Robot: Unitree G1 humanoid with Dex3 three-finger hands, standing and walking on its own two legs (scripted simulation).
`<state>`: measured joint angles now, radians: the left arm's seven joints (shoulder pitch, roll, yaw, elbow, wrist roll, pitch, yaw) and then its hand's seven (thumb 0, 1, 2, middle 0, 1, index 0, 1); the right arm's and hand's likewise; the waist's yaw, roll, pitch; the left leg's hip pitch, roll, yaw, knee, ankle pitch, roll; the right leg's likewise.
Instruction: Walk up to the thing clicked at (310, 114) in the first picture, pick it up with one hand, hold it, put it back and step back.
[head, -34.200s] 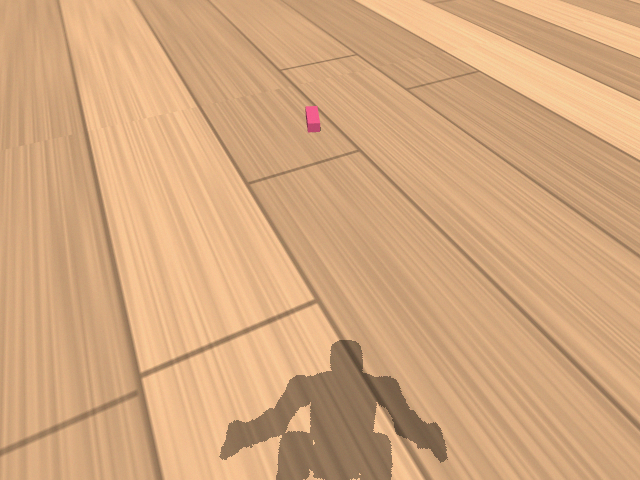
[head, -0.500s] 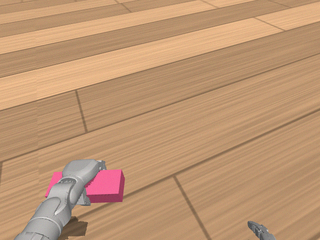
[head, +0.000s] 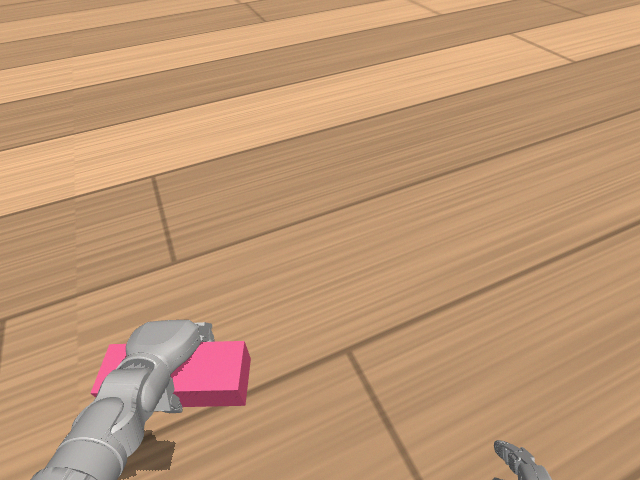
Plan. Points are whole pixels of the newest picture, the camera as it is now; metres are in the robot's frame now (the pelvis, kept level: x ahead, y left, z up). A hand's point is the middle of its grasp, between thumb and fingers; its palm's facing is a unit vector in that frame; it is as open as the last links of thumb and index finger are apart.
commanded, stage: crouch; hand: left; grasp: from above
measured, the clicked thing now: (176, 374) +0.30 +0.23 -0.07
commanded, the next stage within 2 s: none
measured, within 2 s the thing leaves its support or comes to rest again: neither
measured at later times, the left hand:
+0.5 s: hand (188, 394) +0.29 +0.23 -0.13, palm faces -0.47 +0.01 -0.88, open 10.4 cm
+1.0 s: hand (225, 406) +0.36 +0.24 -0.38, palm faces -0.46 +0.02 -0.89, open 10.3 cm
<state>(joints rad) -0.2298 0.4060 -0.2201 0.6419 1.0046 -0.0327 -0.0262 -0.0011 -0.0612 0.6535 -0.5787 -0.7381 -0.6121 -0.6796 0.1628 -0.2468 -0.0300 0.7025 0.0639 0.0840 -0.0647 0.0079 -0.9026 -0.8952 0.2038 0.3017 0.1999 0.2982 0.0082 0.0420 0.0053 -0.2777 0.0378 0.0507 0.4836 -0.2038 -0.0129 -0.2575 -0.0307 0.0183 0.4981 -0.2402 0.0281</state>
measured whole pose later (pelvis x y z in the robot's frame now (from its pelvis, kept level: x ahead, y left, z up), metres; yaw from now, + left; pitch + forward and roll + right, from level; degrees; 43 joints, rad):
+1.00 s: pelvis -0.05 +0.01 -0.24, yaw -1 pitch +33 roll -4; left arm -0.71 0.46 -0.03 1.23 1.19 -0.07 0.35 0.00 -0.07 0.66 -0.59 -0.72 -0.63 -0.66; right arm 0.23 -0.22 -0.06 0.76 -0.06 -0.01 0.00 0.00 -0.89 -0.89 0.21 0.30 0.20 0.30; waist -0.16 0.05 -0.19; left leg -1.72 0.06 -0.04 1.73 -0.60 0.00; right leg -1.65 -0.01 0.00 1.71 -0.64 0.04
